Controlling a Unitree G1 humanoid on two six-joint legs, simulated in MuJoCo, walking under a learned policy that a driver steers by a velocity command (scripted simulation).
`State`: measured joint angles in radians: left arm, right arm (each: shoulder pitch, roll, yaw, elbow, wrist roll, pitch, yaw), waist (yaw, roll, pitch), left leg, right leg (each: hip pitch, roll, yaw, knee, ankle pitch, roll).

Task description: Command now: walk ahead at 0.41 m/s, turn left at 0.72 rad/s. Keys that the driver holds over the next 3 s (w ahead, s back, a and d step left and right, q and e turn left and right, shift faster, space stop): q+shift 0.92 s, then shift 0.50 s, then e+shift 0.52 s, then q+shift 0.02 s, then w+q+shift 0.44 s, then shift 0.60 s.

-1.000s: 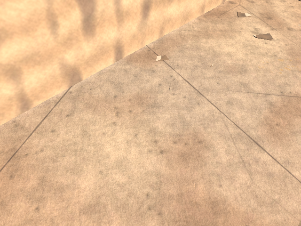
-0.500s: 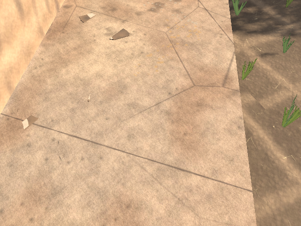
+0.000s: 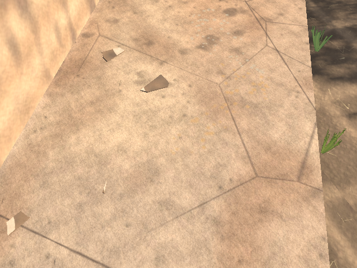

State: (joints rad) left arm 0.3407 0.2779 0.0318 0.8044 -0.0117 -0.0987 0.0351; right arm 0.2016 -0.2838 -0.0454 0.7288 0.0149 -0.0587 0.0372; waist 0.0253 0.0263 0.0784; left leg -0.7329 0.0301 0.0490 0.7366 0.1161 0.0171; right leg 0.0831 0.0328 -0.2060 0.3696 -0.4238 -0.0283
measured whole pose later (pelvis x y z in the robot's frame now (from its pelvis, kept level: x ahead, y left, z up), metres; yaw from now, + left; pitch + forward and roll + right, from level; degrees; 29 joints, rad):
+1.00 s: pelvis +0.29 -0.02 +0.01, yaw +57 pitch +1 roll -2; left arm 0.11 0.27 0.06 0.67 0.00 0.02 0.04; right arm 0.23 -0.31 -0.06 0.58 0.01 0.07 -0.01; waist 0.00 0.00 0.08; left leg -0.45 0.09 0.00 0.87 -0.37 -0.06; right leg -0.30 -0.06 -0.14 0.46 -0.17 0.01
